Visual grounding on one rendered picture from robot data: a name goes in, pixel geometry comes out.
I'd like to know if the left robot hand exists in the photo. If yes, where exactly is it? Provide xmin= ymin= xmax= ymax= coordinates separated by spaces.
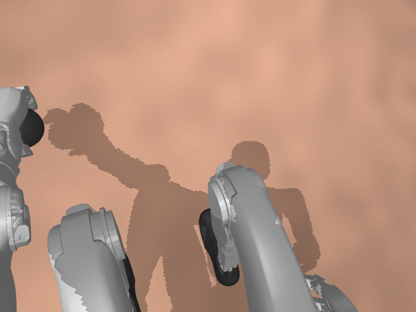
xmin=0 ymin=86 xmax=38 ymax=157

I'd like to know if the right robot foot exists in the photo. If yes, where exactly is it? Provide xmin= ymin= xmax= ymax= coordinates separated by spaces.
xmin=199 ymin=209 xmax=240 ymax=287

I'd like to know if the ball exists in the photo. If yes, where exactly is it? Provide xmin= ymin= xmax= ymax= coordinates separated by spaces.
xmin=19 ymin=108 xmax=44 ymax=147

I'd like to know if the left robot arm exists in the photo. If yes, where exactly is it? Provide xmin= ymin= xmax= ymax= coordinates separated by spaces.
xmin=0 ymin=121 xmax=31 ymax=312

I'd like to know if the right robot hand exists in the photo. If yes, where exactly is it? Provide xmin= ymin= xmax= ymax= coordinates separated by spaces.
xmin=304 ymin=274 xmax=358 ymax=312

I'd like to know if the left robot foot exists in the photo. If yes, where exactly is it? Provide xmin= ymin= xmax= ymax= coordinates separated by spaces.
xmin=123 ymin=253 xmax=141 ymax=312

